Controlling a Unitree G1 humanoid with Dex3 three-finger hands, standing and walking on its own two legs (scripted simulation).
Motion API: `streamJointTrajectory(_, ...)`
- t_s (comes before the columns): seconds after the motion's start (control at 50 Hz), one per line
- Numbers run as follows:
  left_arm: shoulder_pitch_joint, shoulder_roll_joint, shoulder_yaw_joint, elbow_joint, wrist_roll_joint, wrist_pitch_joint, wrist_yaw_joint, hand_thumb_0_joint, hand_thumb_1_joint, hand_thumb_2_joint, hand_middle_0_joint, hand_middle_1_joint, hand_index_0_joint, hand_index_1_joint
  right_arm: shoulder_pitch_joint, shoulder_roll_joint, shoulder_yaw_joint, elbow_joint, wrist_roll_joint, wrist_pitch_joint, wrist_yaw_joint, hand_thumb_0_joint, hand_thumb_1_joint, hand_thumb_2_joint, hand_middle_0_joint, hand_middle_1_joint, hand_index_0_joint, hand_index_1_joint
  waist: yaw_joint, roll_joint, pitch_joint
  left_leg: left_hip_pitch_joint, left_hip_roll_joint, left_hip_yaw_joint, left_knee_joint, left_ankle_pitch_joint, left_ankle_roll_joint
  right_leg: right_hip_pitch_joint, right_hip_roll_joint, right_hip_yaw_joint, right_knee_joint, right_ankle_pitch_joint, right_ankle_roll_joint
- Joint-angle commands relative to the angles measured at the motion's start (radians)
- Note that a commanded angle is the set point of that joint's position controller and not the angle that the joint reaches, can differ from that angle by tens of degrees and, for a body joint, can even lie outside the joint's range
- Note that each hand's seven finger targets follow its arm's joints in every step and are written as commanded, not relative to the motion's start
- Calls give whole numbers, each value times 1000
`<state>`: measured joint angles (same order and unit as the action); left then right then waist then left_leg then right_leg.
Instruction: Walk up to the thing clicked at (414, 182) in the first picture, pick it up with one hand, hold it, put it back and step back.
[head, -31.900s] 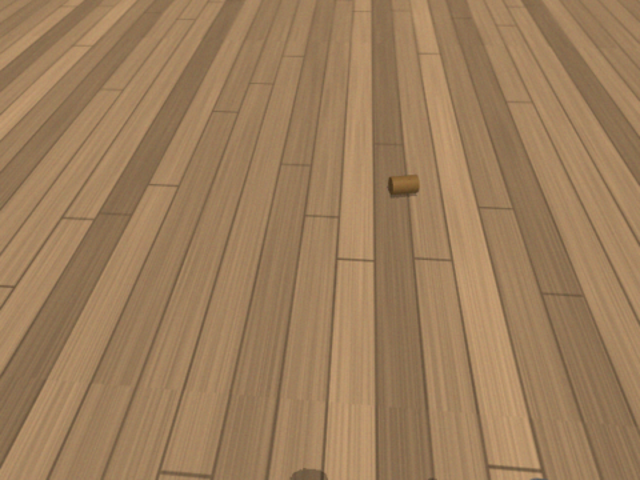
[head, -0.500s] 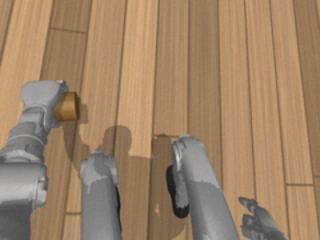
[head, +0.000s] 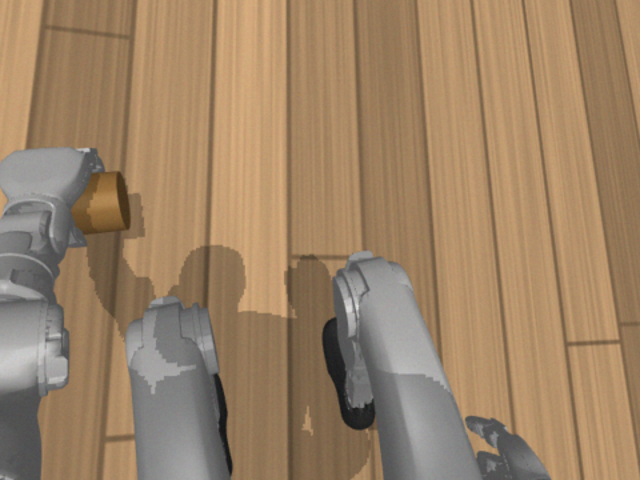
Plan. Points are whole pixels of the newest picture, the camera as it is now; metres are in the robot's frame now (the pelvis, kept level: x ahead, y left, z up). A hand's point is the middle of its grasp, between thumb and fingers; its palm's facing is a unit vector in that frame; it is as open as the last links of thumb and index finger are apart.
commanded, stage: crouch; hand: left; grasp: from above
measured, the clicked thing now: (75, 205) +0.47 +0.24 -0.20
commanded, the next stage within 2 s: lower in 0.10 s
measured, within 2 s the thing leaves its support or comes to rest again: neither
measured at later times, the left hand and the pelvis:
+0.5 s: hand (77, 209) +0.47 +0.25 -0.22, palm faces -0.50 -0.01 -0.86, open 10.8 cm; pelvis +0.00 +0.00 -0.03, yaw -2 degrees
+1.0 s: hand (90, 211) +0.48 +0.25 -0.27, palm faces -0.51 -0.03 -0.86, open 10.8 cm; pelvis +0.01 +0.00 -0.05, yaw -4 degrees
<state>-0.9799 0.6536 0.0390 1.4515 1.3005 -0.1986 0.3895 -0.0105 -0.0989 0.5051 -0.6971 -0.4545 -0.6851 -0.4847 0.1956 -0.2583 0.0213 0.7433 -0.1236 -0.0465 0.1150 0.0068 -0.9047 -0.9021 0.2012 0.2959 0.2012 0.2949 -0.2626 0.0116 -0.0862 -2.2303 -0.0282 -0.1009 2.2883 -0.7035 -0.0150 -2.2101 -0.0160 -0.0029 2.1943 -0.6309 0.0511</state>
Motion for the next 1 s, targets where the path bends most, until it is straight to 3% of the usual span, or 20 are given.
streamJointTrajectory(0.0, -409, 253, 31, -158, -11, -7, 55, 0, 720, 923, -1118, -646, -1093, -674, 217, -247, -73, -14, -3, -7, -8, 0, -906, -901, 200, 300, 200, 300, -17, 304, -711, 534, -6, 80, -254, 204, 30, 346, 20, -113, -189, 177, -90)
streamJointTrajectory(0.08, -419, 278, 42, -170, -6, -6, 63, 0, 754, 936, -1142, -647, -1116, -675, 222, -250, -65, -14, -3, -9, -5, 0, -905, -900, 200, 300, 200, 300, -12, 307, -743, 525, -8, 84, -233, 228, 32, 361, 22, -115, -173, 202, -88)
streamJointTrajectory(0.14, -388, 263, 37, -118, -7, -1, 62, 0, 771, 940, -1155, -658, -1129, -685, 231, -253, -58, -18, -7, -11, 1, 0, -907, -900, 200, 300, 200, 300, -27, 286, -692, 502, -6, 79, -230, 221, 32, 349, 20, -122, -168, 196, -87)
streamJointTrajectory(0.16, -433, 283, 45, -155, -9, -4, 64, 0, 761, 933, -1154, -638, -1124, -670, 222, -256, -59, -17, -6, -12, -1, 0, -906, -900, 200, 300, 200, 300, -25, 299, -707, 502, -4, 79, -224, 215, 33, 335, 21, -122, -164, 194, -88)
streamJointTrajectory(0.22, -426, 281, 37, -131, -1, -3, 63, 0, 731, 939, -1169, -625, -1124, -673, 220, -262, -53, -19, -6, -10, 1, 0, -910, -902, 200, 300, 200, 300, -26, 331, -694, 500, -7, 75, -221, 218, 28, 315, 19, -124, -148, 197, -90)
streamJointTrajectory(0.24, -382, 243, 15, -65, -3, 0, 59, 0, 737, 935, -1173, -635, -1130, -682, 213, -254, -49, -18, -11, -12, 3, 0, -912, -903, 200, 300, 200, 300, -40, 290, -654, 475, -5, 78, -204, 202, 33, 316, 26, -128, -152, 183, -89)
streamJointTrajectory(0.32, -410, 269, 23, -43, -6, -13, 59, 0, 694, 915, -1142, -621, -1098, -668, 213, -266, -35, -19, -17, -16, 5, 0, -910, -903, 200, 300, 200, 300, -51, 275, -621, 426, -9, 77, -185, 186, 38, 313, 25, -131, -144, 173, -85)
streamJointTrajectory(0.38, -451, 314, 34, -78, 0, -30, 66, 0, 686, 900, -1133, -611, -1088, -658, 204, -271, -29, -16, -21, -21, 5, 0, -909, -902, 200, 300, 200, 300, -46, 293, -667, 429, -7, 77, -161, 194, 38, 324, 31, -137, -127, 181, -85)
streamJointTrajectory(0.42, -410, 305, 30, -45, 6, -36, 69, 0, 698, 891, -1143, -614, -1101, -658, 211, -271, -22, -18, -25, -22, 10, 0, -911, -903, 200, 300, 200, 300, -54, 280, -640, 414, -8, 78, -146, 199, 38, 330, 31, -137, -118, 187, -82)
streamJointTrajectory(0.46, -446, 345, 54, -93, 14, -46, 82, 0, 709, 898, -1154, -605, -1109, -653, 211, -279, -22, -17, -28, -24, 11, 0, -910, -902, 200, 300, 200, 300, -46, 335, -682, 449, -7, 71, -150, 223, 30, 315, 31, -145, -98, 203, -86)
streamJointTrajectory(0.58, -425, 336, 52, -53, 32, -45, 118, 0, 734, 861, -1153, -608, -1120, -644, 205, -279, -16, -23, -40, -26, 19, 0, -909, -901, 200, 300, 200, 300, -66, 348, -654, 436, -5, 71, -125, 205, 31, 286, 36, -155, -79, 195, -86)
streamJointTrajectory(0.66, -425, 352, 64, -67, 37, -36, 140, 0, 730, 871, -1126, -594, -1103, -619, 205, -285, -13, -23, -43, -28, 21, 0, -898, -895, 200, 300, 200, 300, -59, 368, -669, 447, -5, 68, -119, 227, 31, 276, 37, -159, -66, 217, -86)
streamJointTrajectory(0.78, -441, 325, 42, 14, 32, -26, 146, 0, 669, 861, -1074, -594, -1052, -618, 204, -291, 3, -12, -55, -41, 28, 0, -896, -894, 200, 300, 200, 300, -101, 330, -600, 398, -3, 60, -90, 199, 37, 263, 41, -167, -66, 205, -79)
streamJointTrajectory(0.8, -436, 355, 53, 17, 30, -28, 150, 0, 664, 877, -1081, -590, -1053, -621, 206, -301, 4, -13, -54, -43, 28, 0, -898, -895, 200, 300, 200, 300, -91, 326, -611, 383, -4, 56, -90, 200, 39, 270, 41, -168, -60, 205, -80)
streamJointTrajectory(0.84, -392, 354, 55, 33, 29, -26, 149, 0, 660, 887, -1084, -602, -1056, -633, 205, -295, 12, -17, -55, -46, 31, 0, -900, -896, 200, 300, 200, 300, -83, 338, -606, 399, -2, 58, -82, 229, 35, 286, 42, -168, -46, 227, -80)
streamJointTrajectory(0.86, -418, 371, 68, -1, 30, -31, 152, 0, 673, 891, -1081, -608, -1056, -635, 211, -300, 13, -18, -60, -47, 33, 0, -897, -895, 200, 300, 200, 300, -90, 355, -634, 408, -2, 54, -85, 245, 32, 300, 43, -173, -43, 238, -79)
streamJointTrajectory(0.92, -433, 348, 49, 45, 39, -38, 147, 0, 689, 870, -1085, -611, -1066, -632, 198, -306, 22, -19, -69, -59, 44, 0, -899, -896, 200, 300, 200, 300, -128, 351, -562, 408, 3, 44, -65, 226, 29, 247, 46, -187, -33, 223, -82)
streamJointTrajectory(0.96, -399, 418, 82, -4, 45, -45, 158, 0, 676, 873, -1087, -608, -1064, -633, 197, -314, 24, -29, -66, -59, 43, 0, -900, -897, 200, 300, 200, 300, -81, 393, -630, 427, 1, 45, -71, 256, 27, 296, 47, -183, -30, 246, -83)
streamJointTrajectory(0.98, -380, 415, 91, 4, 40, -43, 165, 0, 706, 880, -1103, -622, -1084, -643, 201, -313, 24, -30, -70, -60, 45, 0, -900, -897, 200, 300, 200, 300, -85, 389, -630, 435, 1, 48, -68, 267, 26, 304, 45, -184, -26, 254, -81)
